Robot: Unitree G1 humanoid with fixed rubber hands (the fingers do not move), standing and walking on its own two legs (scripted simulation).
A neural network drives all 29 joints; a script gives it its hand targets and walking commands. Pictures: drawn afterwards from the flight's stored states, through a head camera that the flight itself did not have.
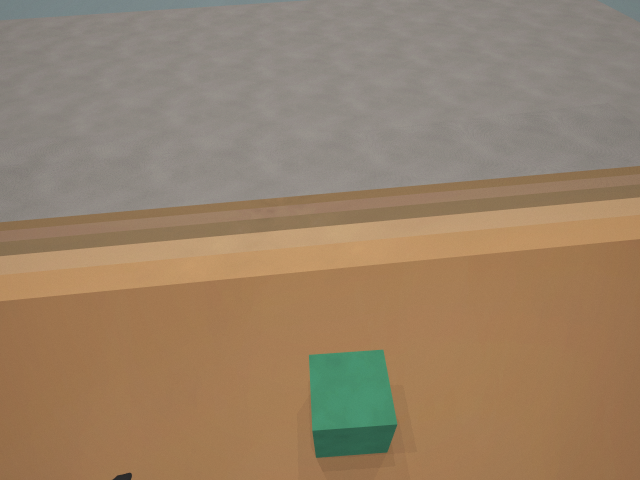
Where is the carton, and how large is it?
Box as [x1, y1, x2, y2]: [309, 350, 396, 457]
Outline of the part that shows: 383,350 309,355 312,431 316,457 387,451 396,426 396,419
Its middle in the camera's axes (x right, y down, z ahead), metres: +0.09 +0.46 +1.11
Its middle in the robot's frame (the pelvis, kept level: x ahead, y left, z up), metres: +0.46 -0.03 -0.66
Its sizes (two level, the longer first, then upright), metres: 0.210 0.200 0.250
